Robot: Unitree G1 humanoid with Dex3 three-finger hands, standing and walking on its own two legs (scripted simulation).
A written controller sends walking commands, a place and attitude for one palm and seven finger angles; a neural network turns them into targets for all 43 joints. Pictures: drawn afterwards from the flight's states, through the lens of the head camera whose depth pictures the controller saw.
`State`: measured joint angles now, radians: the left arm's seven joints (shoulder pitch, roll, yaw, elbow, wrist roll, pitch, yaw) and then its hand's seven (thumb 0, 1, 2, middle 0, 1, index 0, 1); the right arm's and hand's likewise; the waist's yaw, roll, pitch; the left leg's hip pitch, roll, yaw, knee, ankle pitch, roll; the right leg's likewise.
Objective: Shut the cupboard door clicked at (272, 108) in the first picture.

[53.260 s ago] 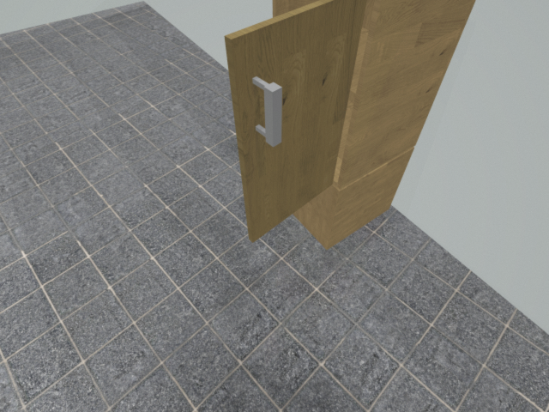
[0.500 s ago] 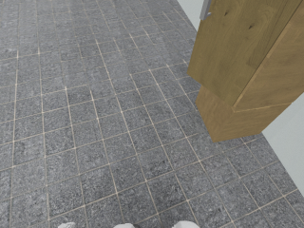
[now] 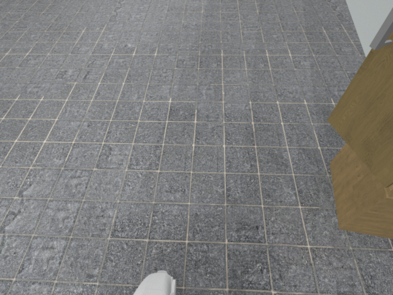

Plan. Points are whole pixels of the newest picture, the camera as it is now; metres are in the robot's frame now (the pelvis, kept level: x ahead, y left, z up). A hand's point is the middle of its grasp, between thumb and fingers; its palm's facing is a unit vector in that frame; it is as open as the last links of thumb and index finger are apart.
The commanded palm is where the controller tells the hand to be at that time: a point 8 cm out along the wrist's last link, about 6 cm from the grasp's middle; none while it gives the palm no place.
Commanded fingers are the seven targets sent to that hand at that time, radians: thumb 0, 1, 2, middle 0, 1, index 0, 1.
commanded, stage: walk to a spot facing it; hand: left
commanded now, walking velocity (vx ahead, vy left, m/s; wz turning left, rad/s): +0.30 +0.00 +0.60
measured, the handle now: out of the picture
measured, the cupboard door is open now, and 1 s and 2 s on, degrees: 29 29 29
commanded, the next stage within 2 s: turn to face it in 0.86 s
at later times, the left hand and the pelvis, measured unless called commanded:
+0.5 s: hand (106, 248) +0.23 +0.24 -0.15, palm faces +0.22 -0.95 -0.24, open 7.4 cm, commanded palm none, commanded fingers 0.00 0.90 0.90 -0.20 -0.30 -0.20 -0.30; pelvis +0.16 +0.02 -0.01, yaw +13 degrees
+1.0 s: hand (105, 262) +0.21 +0.26 -0.20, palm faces +0.54 -0.81 -0.21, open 7.3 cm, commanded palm none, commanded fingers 0.00 0.90 0.90 -0.20 -0.30 -0.20 -0.30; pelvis +0.32 +0.10 -0.03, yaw +31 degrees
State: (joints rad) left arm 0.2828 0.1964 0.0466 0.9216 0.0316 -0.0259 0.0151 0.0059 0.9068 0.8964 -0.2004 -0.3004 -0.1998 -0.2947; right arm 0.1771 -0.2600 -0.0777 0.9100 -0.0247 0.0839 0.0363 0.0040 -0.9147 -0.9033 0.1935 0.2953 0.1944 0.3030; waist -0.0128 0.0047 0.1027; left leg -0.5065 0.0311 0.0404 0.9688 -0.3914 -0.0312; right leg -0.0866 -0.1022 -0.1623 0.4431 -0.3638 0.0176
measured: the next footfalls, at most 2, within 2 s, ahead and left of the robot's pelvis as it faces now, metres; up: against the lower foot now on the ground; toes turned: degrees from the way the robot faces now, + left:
left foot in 0.14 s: +0.10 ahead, +0.15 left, +0.00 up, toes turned +11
right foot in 0.52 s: +0.33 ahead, -0.07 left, +0.00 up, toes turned +9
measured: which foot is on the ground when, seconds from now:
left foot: up 0.00-0.12, down 0.14-0.52, up 0.54-0.94, down 0.96-1.00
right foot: down 0.00-0.12, up 0.14-0.50, down 0.52-0.96, up 0.98-1.00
